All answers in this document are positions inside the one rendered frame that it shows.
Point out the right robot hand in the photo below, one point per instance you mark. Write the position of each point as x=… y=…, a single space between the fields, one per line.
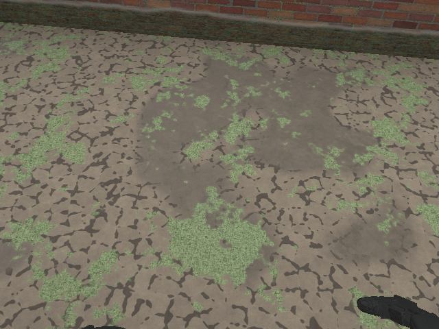
x=399 y=310

